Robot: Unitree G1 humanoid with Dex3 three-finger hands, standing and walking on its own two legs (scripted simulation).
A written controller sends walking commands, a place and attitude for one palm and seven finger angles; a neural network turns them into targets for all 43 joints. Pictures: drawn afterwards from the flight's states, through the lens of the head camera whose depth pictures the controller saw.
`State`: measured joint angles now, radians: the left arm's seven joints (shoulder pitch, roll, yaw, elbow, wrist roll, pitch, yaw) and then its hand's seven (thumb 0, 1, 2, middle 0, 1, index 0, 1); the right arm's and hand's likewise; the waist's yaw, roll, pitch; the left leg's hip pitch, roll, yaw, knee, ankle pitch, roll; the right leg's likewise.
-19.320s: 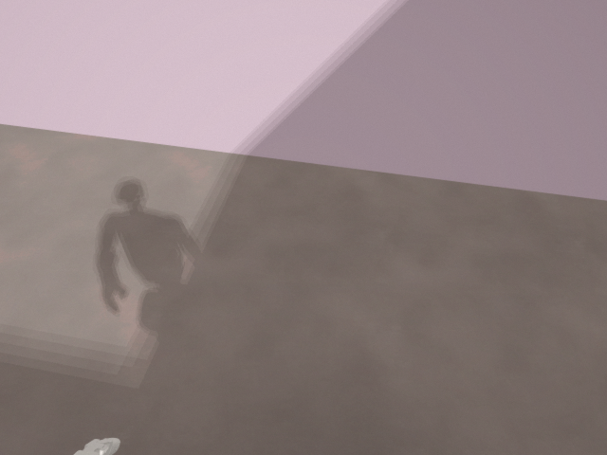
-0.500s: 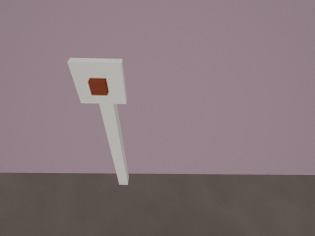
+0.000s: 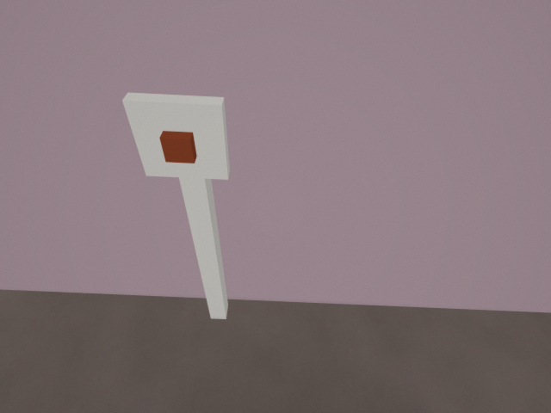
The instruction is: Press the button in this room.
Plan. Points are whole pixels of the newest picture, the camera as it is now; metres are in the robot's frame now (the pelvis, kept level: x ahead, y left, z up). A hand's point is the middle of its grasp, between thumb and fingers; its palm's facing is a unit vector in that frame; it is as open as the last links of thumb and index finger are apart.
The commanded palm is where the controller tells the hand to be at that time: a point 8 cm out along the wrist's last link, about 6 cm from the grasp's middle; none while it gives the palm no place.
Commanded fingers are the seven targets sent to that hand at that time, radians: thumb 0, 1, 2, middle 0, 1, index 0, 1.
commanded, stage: shuffle to correct the standing spot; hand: left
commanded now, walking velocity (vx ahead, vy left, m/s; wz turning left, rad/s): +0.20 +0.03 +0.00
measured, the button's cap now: (179, 146) +0.57 +0.24 +0.08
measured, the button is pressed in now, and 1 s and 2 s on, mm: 0 0 0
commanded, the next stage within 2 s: come to a stop and stand still in 0.30 s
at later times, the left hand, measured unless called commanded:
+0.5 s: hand out of the picture +0.04 +0.19 -0.20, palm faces +0.07 -0.99 -0.12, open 7.4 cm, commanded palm none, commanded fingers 0.00 0.90 0.90 -0.20 -0.30 -0.20 -0.30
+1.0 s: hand (172, 411) +0.16 +0.18 -0.16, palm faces +0.03 -0.97 -0.23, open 7.2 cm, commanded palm none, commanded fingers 0.00 0.90 0.90 -0.20 -0.30 -0.20 -0.30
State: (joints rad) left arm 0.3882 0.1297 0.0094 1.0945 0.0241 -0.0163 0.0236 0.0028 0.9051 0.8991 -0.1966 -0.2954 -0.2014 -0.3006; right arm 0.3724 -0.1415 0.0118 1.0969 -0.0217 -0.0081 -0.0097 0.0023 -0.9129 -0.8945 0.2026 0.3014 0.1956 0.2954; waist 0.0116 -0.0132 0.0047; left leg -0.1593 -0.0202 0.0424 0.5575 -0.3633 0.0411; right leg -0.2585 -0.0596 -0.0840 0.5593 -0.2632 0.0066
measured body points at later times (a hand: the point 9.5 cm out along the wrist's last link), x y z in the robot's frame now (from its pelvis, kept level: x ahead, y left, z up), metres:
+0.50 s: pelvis +0.08 +0.04 -0.01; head +0.08 +0.06 +0.44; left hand +0.04 +0.24 -0.18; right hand +0.08 -0.20 -0.15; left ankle +0.07 +0.10 -0.73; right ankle +0.03 -0.11 -0.70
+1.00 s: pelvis +0.10 +0.00 +0.00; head +0.12 +0.00 +0.45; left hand +0.16 +0.23 -0.14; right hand +0.09 -0.20 -0.16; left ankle +0.07 +0.10 -0.73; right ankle +0.11 -0.10 -0.73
